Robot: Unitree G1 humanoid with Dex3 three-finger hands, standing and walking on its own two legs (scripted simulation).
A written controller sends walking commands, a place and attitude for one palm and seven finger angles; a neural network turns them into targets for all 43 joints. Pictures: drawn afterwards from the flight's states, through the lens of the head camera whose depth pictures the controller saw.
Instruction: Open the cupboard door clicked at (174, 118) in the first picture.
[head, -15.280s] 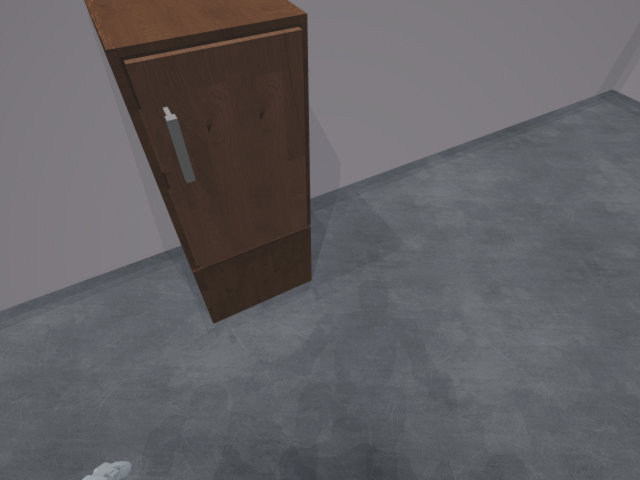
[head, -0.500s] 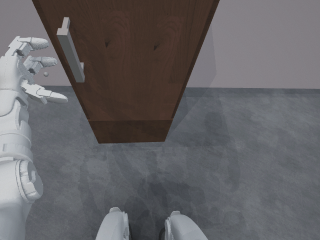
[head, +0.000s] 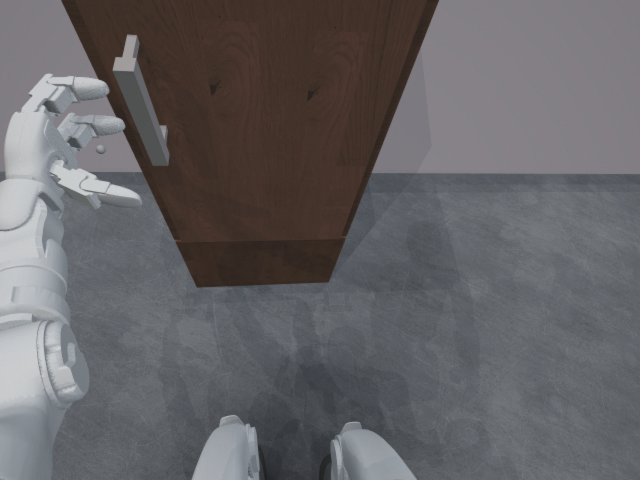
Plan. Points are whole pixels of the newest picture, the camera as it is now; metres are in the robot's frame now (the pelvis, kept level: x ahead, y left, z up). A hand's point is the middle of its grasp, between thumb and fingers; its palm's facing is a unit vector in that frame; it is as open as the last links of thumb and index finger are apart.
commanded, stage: slide the fingers in behind the handle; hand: left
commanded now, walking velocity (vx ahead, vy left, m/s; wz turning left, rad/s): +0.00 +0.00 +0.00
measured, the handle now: (147, 106) +0.55 +0.18 +0.08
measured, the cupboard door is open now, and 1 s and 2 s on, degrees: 0 0 0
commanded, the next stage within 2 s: close the thumb around the handle in 1.36 s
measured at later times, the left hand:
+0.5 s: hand (133, 150) +0.49 +0.20 +0.06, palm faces +0.03 -1.00 +0.00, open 14.0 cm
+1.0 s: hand (161, 149) +0.49 +0.16 +0.07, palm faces +0.03 -1.00 +0.00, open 14.0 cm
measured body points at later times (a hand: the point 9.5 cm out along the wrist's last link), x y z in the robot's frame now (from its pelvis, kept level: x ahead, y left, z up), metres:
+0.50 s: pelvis +0.00 -0.01 +0.00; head +0.12 +0.02 +0.43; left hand +0.49 +0.25 +0.07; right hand +0.02 -0.27 -0.11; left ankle +0.03 +0.08 -0.66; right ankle -0.01 -0.12 -0.66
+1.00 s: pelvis +0.00 -0.02 +0.00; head +0.12 +0.00 +0.44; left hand +0.48 +0.22 +0.07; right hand +0.02 -0.28 -0.12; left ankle +0.03 +0.08 -0.66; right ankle -0.01 -0.12 -0.66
